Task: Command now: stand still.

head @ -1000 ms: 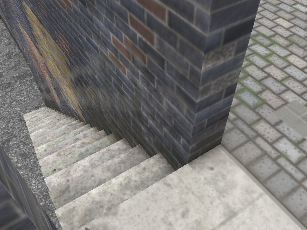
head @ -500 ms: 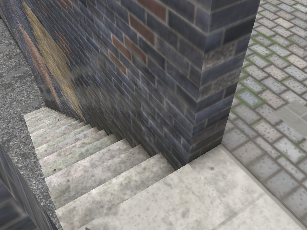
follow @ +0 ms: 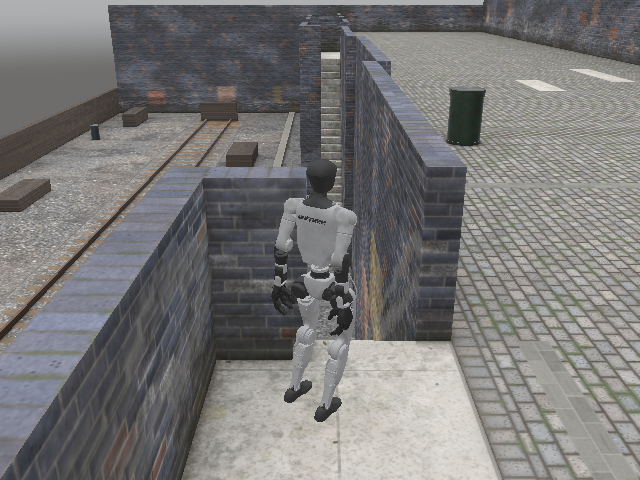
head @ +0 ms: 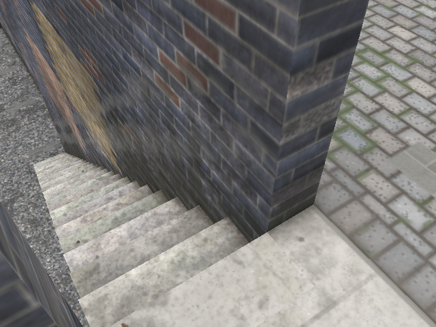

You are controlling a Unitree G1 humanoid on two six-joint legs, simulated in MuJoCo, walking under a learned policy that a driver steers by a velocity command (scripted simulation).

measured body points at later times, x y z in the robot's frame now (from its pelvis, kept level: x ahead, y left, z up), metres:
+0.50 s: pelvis +0.00 +0.00 +0.00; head +0.00 +0.00 +0.45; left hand -0.05 +0.20 -0.16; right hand -0.08 -0.19 -0.16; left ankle -0.02 +0.16 -0.74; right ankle -0.05 -0.06 -0.74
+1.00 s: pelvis +0.00 +0.00 +0.00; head +0.00 +0.00 +0.45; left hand -0.05 +0.20 -0.16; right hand -0.08 -0.18 -0.16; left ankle -0.02 +0.16 -0.74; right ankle -0.05 -0.06 -0.74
